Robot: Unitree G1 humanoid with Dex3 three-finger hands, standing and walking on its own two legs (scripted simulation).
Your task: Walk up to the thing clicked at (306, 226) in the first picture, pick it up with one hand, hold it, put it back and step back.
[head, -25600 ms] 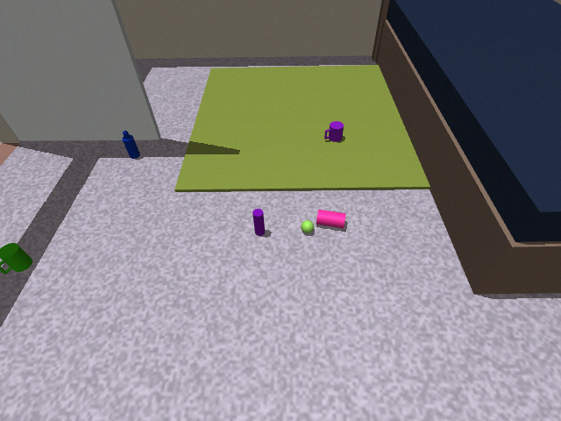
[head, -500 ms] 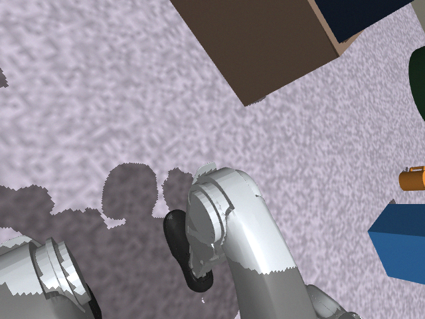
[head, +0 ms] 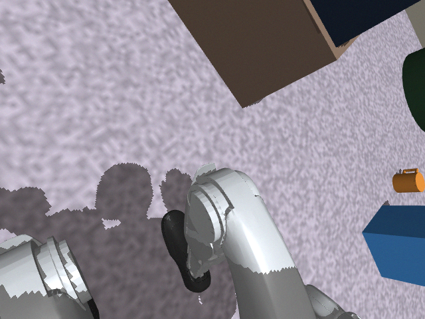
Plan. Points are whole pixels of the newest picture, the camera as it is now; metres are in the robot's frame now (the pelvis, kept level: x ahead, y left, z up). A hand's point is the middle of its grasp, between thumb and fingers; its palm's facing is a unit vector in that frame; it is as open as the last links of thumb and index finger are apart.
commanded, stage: open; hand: left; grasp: from above
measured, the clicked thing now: out of the picture +0.47 +0.33 -0.28
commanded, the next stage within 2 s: withdraw in 0.40 s
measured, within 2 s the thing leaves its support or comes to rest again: neither
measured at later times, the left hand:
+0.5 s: hand out of the picture +0.45 +0.33 -0.26, palm faces -0.46 -0.15 -0.88, open 13.8 cm
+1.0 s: hand out of the picture +0.46 +0.36 -0.10, palm faces -0.40 -0.08 -0.91, open 14.0 cm
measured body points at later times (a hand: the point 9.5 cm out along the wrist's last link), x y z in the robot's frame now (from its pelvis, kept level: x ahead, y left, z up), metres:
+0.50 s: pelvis +0.00 +0.00 +0.00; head +0.28 +0.14 +0.32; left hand +0.47 +0.33 -0.21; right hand +0.05 -0.25 -0.05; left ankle +0.05 +0.12 -0.27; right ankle +0.13 -0.12 -0.27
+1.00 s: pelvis +0.00 -0.01 +0.04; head +0.23 +0.09 +0.41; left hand +0.48 +0.36 -0.05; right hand +0.09 -0.27 -0.06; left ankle +0.05 +0.12 -0.27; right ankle +0.13 -0.12 -0.27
